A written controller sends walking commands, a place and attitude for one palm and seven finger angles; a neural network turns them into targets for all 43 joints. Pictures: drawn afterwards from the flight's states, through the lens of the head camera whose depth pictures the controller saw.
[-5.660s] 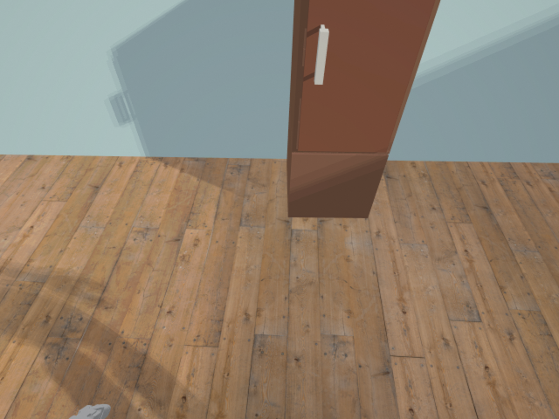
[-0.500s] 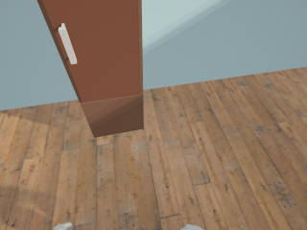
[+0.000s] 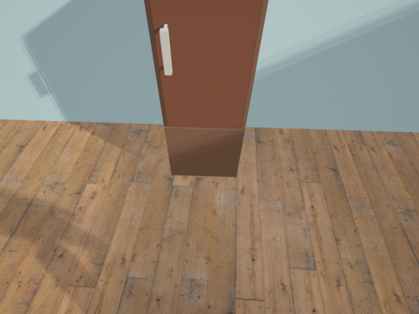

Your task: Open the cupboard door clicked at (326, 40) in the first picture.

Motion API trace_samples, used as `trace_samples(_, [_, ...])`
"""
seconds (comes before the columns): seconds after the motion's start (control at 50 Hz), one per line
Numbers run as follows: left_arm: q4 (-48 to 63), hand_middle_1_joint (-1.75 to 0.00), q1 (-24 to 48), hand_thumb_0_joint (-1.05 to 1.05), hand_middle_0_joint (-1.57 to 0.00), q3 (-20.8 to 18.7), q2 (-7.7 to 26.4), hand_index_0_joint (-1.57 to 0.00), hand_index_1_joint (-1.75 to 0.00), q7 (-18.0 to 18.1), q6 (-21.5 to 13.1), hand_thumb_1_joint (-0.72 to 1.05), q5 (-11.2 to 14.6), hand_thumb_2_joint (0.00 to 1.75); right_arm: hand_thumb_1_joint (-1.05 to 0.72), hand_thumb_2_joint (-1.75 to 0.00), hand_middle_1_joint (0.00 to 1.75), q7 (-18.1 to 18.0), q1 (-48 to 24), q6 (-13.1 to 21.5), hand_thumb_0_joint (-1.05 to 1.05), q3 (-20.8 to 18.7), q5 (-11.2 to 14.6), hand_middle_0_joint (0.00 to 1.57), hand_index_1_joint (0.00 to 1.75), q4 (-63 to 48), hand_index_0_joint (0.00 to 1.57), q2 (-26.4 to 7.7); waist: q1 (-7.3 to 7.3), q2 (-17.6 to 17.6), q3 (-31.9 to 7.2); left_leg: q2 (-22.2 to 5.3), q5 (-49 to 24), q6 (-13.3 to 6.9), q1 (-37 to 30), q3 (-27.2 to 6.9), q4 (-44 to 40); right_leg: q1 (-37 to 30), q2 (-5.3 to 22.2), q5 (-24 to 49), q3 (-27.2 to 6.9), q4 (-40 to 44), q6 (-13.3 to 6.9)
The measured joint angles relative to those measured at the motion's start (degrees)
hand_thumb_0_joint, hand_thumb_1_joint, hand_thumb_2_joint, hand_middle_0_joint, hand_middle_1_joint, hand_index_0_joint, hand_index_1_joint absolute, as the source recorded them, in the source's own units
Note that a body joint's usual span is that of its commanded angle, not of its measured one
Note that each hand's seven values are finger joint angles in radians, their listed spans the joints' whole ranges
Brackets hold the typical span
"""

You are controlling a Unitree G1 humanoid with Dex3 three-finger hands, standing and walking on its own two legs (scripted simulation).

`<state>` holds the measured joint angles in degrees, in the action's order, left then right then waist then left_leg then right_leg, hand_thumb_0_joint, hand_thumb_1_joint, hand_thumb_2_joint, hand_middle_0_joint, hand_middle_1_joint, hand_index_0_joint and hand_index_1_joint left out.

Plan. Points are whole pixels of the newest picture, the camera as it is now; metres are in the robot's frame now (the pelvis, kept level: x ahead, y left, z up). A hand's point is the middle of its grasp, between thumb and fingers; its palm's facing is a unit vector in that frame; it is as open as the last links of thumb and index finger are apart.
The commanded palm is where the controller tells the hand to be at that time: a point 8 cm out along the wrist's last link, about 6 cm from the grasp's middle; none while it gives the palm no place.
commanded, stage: take the last steps up to it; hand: left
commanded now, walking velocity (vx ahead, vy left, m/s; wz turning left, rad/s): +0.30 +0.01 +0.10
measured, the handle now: (167, 50) +0.89 +0.22 +0.04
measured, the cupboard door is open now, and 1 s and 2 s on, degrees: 0 0 0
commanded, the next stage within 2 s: come to a stop and stand still in 1.08 s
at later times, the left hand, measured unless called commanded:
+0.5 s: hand out of the picture +0.13 +0.19 -0.16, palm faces +0.00 -0.98 -0.18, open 7.4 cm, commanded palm none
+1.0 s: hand (148, 311) +0.15 +0.15 -0.17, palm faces +0.17 -0.98 -0.14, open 7.4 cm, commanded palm none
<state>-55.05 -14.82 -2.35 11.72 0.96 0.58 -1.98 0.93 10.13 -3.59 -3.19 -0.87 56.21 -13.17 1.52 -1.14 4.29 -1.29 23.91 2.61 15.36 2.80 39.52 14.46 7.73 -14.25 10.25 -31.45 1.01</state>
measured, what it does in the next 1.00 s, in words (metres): walks ahead: left foot, then right foot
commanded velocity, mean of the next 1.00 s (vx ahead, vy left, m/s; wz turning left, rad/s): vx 0.28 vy -0.01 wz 0.04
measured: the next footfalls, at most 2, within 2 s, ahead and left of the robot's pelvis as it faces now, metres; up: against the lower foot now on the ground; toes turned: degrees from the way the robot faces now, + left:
left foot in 0.04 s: +0.03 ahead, +0.12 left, +0.00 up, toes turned +4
right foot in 0.56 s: +0.19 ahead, -0.12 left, +0.00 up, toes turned -6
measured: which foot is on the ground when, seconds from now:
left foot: up 0.00-0.02, down 0.04-0.56, up 0.58-1.00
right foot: down 0.00-0.04, up 0.06-0.54, down 0.56-1.00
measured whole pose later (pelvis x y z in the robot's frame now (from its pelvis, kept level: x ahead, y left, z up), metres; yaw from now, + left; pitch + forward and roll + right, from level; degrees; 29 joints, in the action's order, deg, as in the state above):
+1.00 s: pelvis +0.24 +0.00 +0.00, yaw +4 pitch -1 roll -1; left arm -65.8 -23.7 -1.6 7.5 0.5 -3.5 -1.8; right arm 1.9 7.1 1.1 -2.8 -1.5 57.4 -10.2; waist 3.0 0.0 2.4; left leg -5.3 11.3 -0.3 25.6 6.0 37.4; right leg 0.0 1.6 -20.2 9.9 -21.7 0.3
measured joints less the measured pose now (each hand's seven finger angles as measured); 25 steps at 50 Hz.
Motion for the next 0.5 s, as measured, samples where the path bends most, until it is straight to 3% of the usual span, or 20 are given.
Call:
trace_samples(0.04, [-1.2,-0.30,-1.3,0.01,-0.20,-0.4,0.8,-0.20,-0.30,-0.2,0.6,0.90,0.5,0.90,-0.91,-0.90,0.29,-0.1,0.3,1.4,0.01,0.5,-0.3,0.19,0.30,-0.3,0.20,0.3,0.05,-0.2,-1.0,0.0,-4.2,-1.5,-3.1,0.3,-7.6,1.7,0.2,-2.3,0.4,-3.3,0.9])
trace_samples(0.1, [-3.6,-0.30,-2.5,0.01,-0.20,-1.0,2.2,-0.20,-0.30,-0.5,2.3,0.91,0.2,0.90,-0.91,-0.90,0.29,-0.4,1.0,2.8,0.00,1.3,-0.8,0.20,0.30,-0.3,0.20,2.2,0.57,-1.9,-1.4,0.7,-5.5,-4.1,-3.6,1.3,-6.9,6.0,-1.2,-11.2,-3.8,-15.3,0.9])
trace_samples(0.16, [-5.3,-0.30,-2.9,0.01,-0.20,-1.0,2.6,-0.20,-0.30,-1.4,2.2,0.91,0.0,0.90,-0.91,-0.90,0.29,-1.0,3.4,3.9,0.00,2.1,-0.7,0.20,0.30,0.4,0.20,3.6,0.04,-1.7,-2.2,0.9,-7.5,-4.8,-6.3,0.7,-11.7,9.9,-2.6,-8.1,-5.5,-24.9,0.6])
trace_samples(0.22, [-5.7,-0.30,-3.2,0.01,-0.20,-0.7,2.2,-0.19,-0.30,-1.8,1.2,0.91,0.0,0.90,-0.92,-0.90,0.30,-1.6,6.0,4.6,0.00,2.2,-0.4,0.20,0.30,2.1,0.21,4.4,-0.13,-1.3,-3.0,1.6,-9.7,-5.2,-8.8,0.3,-16.7,11.9,-2.8,-4.1,-6.1,-27.6,1.0])
trace_samples(0.36, [-6.3,-0.30,-1.9,0.01,-0.19,-0.4,0.1,-0.19,-0.30,-2.0,0.9,0.91,0.1,0.90,-0.91,-0.90,0.30,-2.0,11.6,5.6,0.00,2.0,-0.3,0.20,0.30,5.9,0.21,5.8,-1.46,-0.8,-3.6,2.9,-10.5,-5.3,-12.7,0.3,-21.9,12.6,-1.9,-1.4,-6.8,-22.0,1.8])
trace_samples(0.5, [-5.5,-0.30,2.9,0.01,-0.19,-0.4,-2.1,-0.19,-0.30,-2.3,0.0,0.91,0.4,0.90,-0.91,-0.90,0.30,-2.1,15.3,5.6,0.00,1.5,-0.9,0.20,0.30,8.9,0.21,5.9,-4.02,0.9,-2.6,1.8,-6.4,-3.3,-14.5,0.6,-20.1,8.6,-2.6,-2.8,-5.4,-7.8,0.8])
